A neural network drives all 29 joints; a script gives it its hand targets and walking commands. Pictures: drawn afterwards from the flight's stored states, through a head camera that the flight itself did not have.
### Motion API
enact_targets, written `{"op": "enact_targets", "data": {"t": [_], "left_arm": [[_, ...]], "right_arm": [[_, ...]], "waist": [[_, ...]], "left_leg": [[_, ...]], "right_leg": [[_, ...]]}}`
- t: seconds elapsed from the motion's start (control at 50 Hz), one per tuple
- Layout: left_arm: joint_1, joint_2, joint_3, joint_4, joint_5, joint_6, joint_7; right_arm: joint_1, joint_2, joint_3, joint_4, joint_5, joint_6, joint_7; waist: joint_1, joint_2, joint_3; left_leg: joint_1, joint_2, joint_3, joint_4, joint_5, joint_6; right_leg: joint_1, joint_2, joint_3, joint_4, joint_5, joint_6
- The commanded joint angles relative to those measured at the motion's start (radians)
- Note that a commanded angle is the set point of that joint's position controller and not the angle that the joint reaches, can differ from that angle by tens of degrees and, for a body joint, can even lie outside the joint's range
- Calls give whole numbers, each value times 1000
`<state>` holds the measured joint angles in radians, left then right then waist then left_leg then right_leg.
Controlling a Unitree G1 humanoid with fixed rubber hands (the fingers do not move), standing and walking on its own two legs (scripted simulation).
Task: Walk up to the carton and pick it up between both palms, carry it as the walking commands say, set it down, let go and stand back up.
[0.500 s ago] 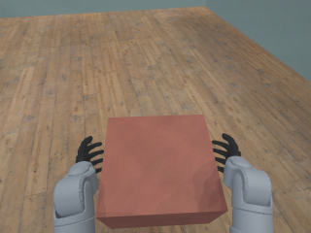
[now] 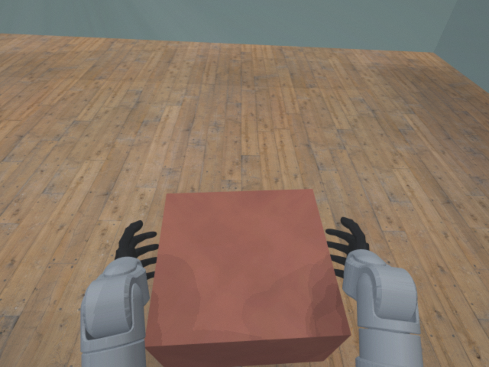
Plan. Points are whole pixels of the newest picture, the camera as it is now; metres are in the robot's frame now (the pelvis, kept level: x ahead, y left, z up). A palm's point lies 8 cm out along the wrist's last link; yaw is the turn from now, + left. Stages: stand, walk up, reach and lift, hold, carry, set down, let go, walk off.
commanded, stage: carry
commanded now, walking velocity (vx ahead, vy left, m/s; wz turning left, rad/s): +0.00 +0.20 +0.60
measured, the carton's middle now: (243, 275) +0.31 +0.00 +0.00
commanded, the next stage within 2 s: none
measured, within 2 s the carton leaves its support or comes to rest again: neither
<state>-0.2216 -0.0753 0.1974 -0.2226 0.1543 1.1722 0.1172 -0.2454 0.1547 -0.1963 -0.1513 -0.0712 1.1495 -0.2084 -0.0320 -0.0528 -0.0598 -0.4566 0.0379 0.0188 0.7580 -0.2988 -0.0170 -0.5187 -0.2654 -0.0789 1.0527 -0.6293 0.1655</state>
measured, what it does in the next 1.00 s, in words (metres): steps to the left, turning left: right foot, then left foot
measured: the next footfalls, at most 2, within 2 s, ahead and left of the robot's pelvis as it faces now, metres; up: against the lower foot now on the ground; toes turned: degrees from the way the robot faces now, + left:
right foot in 0.18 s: +0.04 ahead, +0.02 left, +0.00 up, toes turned -2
left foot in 0.52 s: -0.08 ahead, +0.41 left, +0.00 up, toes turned +24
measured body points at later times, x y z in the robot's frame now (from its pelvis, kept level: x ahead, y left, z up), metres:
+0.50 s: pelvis -0.09 +0.21 +0.01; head -0.09 +0.20 +0.46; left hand +0.14 +0.45 +0.11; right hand +0.24 +0.12 +0.10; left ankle -0.12 +0.39 -0.70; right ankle +0.00 +0.02 -0.71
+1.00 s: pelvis -0.24 +0.35 +0.02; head -0.27 +0.32 +0.47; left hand -0.04 +0.61 +0.12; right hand +0.07 +0.28 +0.09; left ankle -0.16 +0.41 -0.69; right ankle -0.20 +0.26 -0.71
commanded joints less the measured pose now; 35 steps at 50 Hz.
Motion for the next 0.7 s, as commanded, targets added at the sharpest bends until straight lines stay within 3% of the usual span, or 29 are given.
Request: {"op": "enact_targets", "data": {"t": [0.0,0.04,0.06,0.08,0.1,0.14,0.16,0.18,0.2,0.22,0.24,0.26,0.3,0.34,0.36,0.38,0.4,0.42,0.46,0.48,0.5,0.52,0.54,0.56,0.58,0.62,0.64,0.66,0.68], "left_arm": [[-581,-1084,-791,-50,-503,-16,-339],[-636,-1090,-835,-166,-551,-32,-335],[-594,-1054,-836,-191,-543,-31,-330],[-613,-1044,-829,-206,-539,-33,-335],[-566,-1042,-817,-213,-533,-34,-332],[-471,-1037,-804,-179,-523,-31,-341],[-454,-1028,-786,-189,-505,-29,-343],[-430,-1000,-781,-199,-486,-27,-350],[-406,-1012,-754,-135,-481,-23,-350],[-329,-984,-722,-61,-443,-30,-354],[-452,-978,-724,-115,-473,-21,-363],[-425,-997,-711,-107,-493,0,-376],[-504,-1019,-730,-129,-507,1,-378],[-470,-948,-711,-136,-504,-2,-369],[-409,-958,-700,-87,-479,7,-366],[-360,-932,-678,-43,-452,17,-359],[-405,-934,-689,-86,-442,17,-352],[-354,-925,-686,-95,-437,17,-352],[-341,-929,-688,-86,-406,13,-342],[-334,-913,-690,-77,-385,12,-334],[-372,-924,-700,-68,-377,11,-332],[-435,-939,-711,-87,-392,11,-332],[-479,-924,-737,-119,-420,4,-333],[-516,-960,-756,-162,-459,-12,-328],[-560,-1030,-809,-164,-517,-14,-340],[-557,-1059,-820,-121,-524,-10,-342],[-574,-1075,-847,-132,-551,-11,-346],[-647,-1056,-854,-180,-566,-28,-347],[-579,-1009,-835,-180,-554,-19,-346]], "right_arm": [[-561,867,720,-130,411,12,452],[-568,907,714,-208,417,-11,440],[-484,893,703,-175,395,-11,436],[-540,882,700,-250,388,-22,428],[-525,911,714,-263,397,-15,425],[-480,896,755,-278,389,-12,416],[-464,883,764,-293,363,-10,408],[-445,884,782,-282,362,-1,411],[-423,864,796,-241,370,18,415],[-524,875,876,-319,414,24,427],[-613,867,868,-304,425,27,430],[-588,880,879,-300,437,29,417],[-585,857,846,-302,409,25,408],[-486,821,823,-231,409,32,399],[-471,827,817,-216,406,39,398],[-465,839,825,-195,409,50,403],[-437,877,813,-153,428,52,410],[-375,858,820,-130,418,57,417],[-477,865,835,-177,452,46,425],[-467,865,837,-157,460,41,437],[-515,867,841,-188,466,38,449],[-513,884,809,-140,464,36,458],[-465,894,793,-123,461,31,460],[-462,889,793,-151,459,18,454],[-474,897,767,-179,433,16,443],[-534,897,720,-201,417,9,437],[-499,889,712,-214,399,1,436],[-489,899,706,-204,392,-9,437],[-386,904,692,-153,379,-4,436]], "waist": [[13,341,-279],[17,323,-381],[20,357,-422],[28,325,-439],[34,316,-469],[38,260,-424],[53,244,-406],[65,98,-410],[34,-424,-369],[43,-560,-244],[34,-259,-192],[23,-148,-231],[16,-115,-206],[35,-216,-242],[38,-189,-245],[41,-255,-214],[47,-183,-254],[47,-280,-259],[44,-315,-291],[33,-197,-301],[16,9,-283],[15,437,-294],[14,450,-267],[12,400,-306],[10,342,-311],[23,321,-396],[22,342,-434],[19,293,-425],[24,326,-446]], "left_leg": [[220,124,-229,-330,362,115],[368,124,-228,-303,411,135],[363,115,-254,-321,341,141],[359,85,-277,-374,243,138],[368,98,-278,-389,300,133],[280,62,-244,-477,267,65],[228,26,-205,-450,269,-2],[26,-75,-131,-337,127,-99],[-19,-129,-67,212,-142,-24],[-216,-86,-170,585,-201,-28],[-170,-7,-284,654,-149,6],[-261,-45,-191,536,-91,8],[-287,-21,-93,454,-46,-27],[-270,-74,32,307,-84,-53],[-193,-52,25,247,-86,-53],[-112,-31,25,145,-122,-49],[-63,-51,75,9,-147,-37],[1,-35,76,-81,-122,-37],[117,-99,182,-244,-38,-33],[222,-90,144,-341,25,-14],[301,12,-3,-387,184,16],[377,280,-366,-374,745,112],[321,339,-424,-355,915,180],[304,273,-331,-283,1058,194],[344,189,-262,-247,1052,140],[381,180,-164,-257,675,120],[368,189,-173,-307,431,119],[433,211,-218,-329,372,124],[463,220,-239,-333,394,136]], "right_leg": [[-142,122,-32,218,55,-25],[-147,143,-45,109,107,-8],[-79,144,-31,49,104,-23],[15,167,-34,-45,105,-34],[71,189,-62,-130,102,-54],[283,244,-117,-402,110,-104],[427,216,-103,-671,158,-116],[671,63,23,-902,100,-171],[532,-334,424,-839,129,-258],[328,-461,666,-909,367,-404],[298,-328,475,-787,638,-370],[445,-237,281,-696,777,-269],[536,-170,40,-621,1018,-193],[624,-118,-34,-574,1192,-174],[562,-120,-48,-582,1152,-165],[481,-136,-59,-584,1152,-160],[506,-164,-49,-567,1085,-160],[480,-167,-80,-550,1009,-142],[466,-147,-145,-469,853,-88],[359,-129,-138,-413,653,-67],[189,-76,-179,-273,358,-38],[-49,71,-197,-27,-75,15],[-91,87,-91,84,-159,8],[-62,99,-56,146,-118,-6],[-95,138,-64,144,-55,-7],[-78,120,-47,181,49,-14],[-82,122,-28,175,83,-30],[-117,132,-15,162,117,-41],[-106,127,4,144,123,-43]]}}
